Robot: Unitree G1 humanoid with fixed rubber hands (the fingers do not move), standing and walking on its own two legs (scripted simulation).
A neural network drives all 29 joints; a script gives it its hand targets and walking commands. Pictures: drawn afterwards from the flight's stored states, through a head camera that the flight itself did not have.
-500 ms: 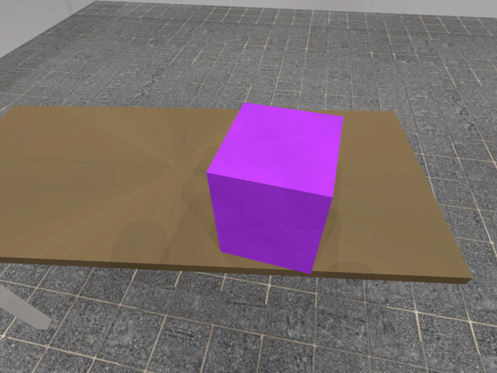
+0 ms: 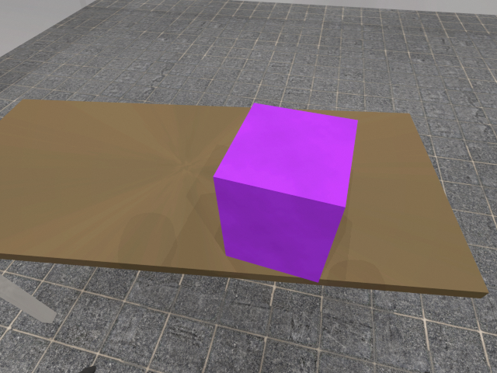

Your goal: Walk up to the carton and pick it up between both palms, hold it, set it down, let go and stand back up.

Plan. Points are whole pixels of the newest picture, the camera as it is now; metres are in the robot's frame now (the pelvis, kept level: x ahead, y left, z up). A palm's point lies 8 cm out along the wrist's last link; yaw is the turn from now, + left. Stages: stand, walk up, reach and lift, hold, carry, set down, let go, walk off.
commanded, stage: walk up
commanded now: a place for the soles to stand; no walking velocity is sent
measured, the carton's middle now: (286, 193) +0.44 -0.05 +0.01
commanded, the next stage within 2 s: reach and lift in 0.22 s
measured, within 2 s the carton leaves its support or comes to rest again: neither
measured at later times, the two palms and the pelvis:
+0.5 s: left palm (105, 361) +0.16 +0.26 -0.09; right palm out of the picture +0.11 -0.29 -0.09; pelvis -0.04 -0.01 -0.01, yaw -5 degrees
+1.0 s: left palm out of the picture +0.14 +0.28 -0.06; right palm out of the picture +0.08 -0.22 -0.06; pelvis -0.05 +0.02 +0.00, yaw -10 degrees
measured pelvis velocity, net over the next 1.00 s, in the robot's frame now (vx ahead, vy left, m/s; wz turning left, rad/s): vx -0.05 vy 0.02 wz -0.17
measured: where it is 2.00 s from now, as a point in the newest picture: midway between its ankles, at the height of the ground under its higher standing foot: outside the picture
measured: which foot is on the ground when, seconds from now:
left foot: down 0.00-1.00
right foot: down 0.00-1.00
